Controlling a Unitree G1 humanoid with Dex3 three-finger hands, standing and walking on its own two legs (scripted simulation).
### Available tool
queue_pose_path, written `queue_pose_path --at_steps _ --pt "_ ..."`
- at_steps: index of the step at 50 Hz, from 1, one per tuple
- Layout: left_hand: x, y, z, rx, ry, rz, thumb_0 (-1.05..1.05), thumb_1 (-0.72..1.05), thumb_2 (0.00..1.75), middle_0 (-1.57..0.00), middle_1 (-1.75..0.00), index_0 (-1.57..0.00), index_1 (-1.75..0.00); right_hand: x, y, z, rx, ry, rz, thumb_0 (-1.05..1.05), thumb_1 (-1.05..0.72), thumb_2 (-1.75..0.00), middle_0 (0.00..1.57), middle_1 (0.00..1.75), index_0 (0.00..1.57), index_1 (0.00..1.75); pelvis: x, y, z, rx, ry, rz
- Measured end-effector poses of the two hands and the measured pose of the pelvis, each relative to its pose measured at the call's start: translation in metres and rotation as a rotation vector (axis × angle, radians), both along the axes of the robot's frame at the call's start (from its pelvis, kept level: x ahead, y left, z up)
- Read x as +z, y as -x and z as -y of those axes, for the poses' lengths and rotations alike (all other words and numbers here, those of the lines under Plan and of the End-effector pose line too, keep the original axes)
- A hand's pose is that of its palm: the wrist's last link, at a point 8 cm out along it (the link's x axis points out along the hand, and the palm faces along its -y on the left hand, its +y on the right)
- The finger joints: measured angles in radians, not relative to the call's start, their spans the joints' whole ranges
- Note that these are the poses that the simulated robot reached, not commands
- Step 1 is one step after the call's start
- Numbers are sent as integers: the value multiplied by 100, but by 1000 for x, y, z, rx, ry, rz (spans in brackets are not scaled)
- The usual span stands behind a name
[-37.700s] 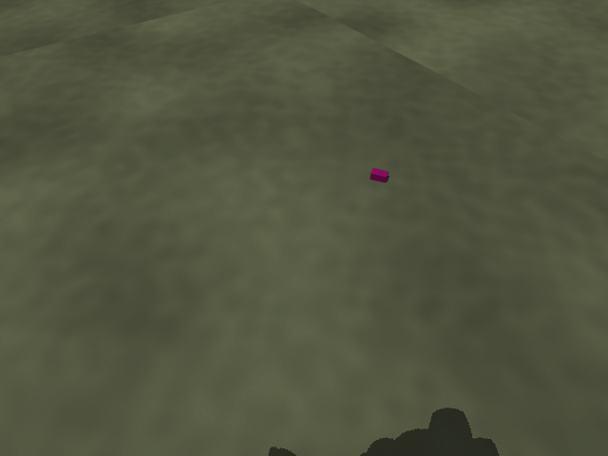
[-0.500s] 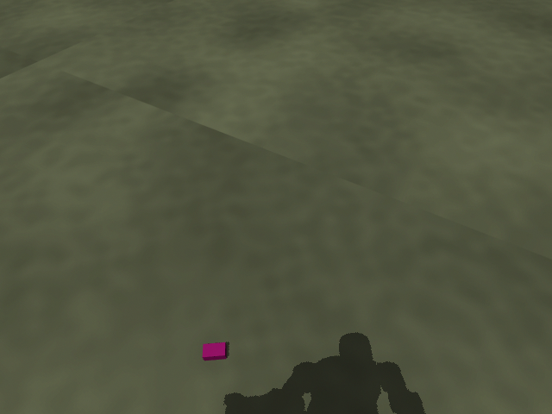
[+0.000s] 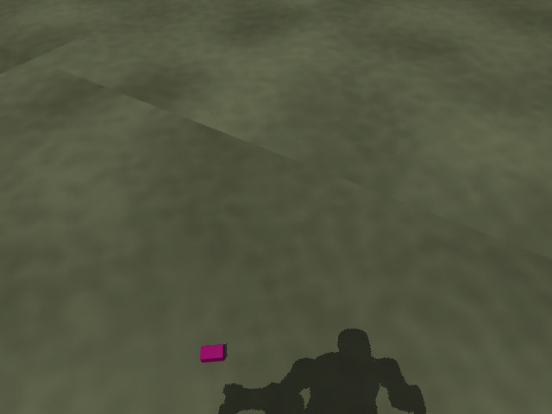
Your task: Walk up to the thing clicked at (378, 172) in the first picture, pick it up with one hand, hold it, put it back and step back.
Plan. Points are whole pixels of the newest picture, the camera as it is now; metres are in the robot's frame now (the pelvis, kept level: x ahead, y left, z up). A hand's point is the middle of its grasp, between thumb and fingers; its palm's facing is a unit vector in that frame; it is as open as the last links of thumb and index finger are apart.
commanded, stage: stand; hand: left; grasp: from above
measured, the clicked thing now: (212, 353) +0.44 +0.25 -0.76
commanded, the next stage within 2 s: step back in 0.70 s
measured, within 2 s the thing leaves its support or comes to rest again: neither
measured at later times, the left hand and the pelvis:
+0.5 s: hand out of the picture +0.08 +0.25 -0.16, palm faces +0.00 -0.94 -0.34, open 7.4 cm; pelvis +0.00 +0.00 +0.00, yaw +0 degrees
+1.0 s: hand out of the picture +0.08 +0.29 -0.17, palm faces -0.02 -0.92 -0.39, open 7.4 cm; pelvis -0.04 +0.02 -0.03, yaw +0 degrees
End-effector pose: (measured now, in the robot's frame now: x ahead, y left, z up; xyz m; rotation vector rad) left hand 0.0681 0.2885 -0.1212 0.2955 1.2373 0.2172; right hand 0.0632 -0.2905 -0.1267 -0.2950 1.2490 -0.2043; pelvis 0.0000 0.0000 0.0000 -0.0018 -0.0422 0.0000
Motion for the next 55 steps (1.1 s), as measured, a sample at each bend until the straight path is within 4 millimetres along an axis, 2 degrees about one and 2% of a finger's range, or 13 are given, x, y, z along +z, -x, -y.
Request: queue_pose_path --at_steps 17,35,42,49,52,55 --pt "1 -5 -1 -4 -2 2 1 91 89 -21 -30 -21 -30 1 -8 1 3 -2 11 0 -91 -90 20 30 20 30 0 -5 0 -3 -2 -1" --pt "1 -3 -1 -10 -1 -4 1 91 89 -21 -30 -21 -30 2 -3 4 -1 3 1 0 -91 -90 20 30 20 30 0 -5 1 -4 -2 -3" --pt "-3 -1 -16 -7 -34 12 1 90 89 -21 -30 -21 -30 -2 -1 12 -13 18 5 0 -91 -90 20 30 21 30 -8 15 -1 -5 8 -14" --pt "-11 -4 -41 -47 -59 62 1 90 89 -21 -30 -21 -30 -4 16 11 -9 64 20 0 -91 -90 20 30 20 30 -23 38 -19 -4 4 -2" --pt "-20 -11 -54 -59 -60 95 1 90 89 -21 -30 -21 -30 -5 34 4 -8 87 22 0 -91 -90 20 30 20 30 -32 47 -30 -3 3 -8" --pt "-20 -12 -57 -68 -64 113 1 91 89 -21 -30 -21 -30 -1 58 -6 -3 89 -11 0 -91 -90 20 30 20 30 -28 61 -33 -9 8 -2"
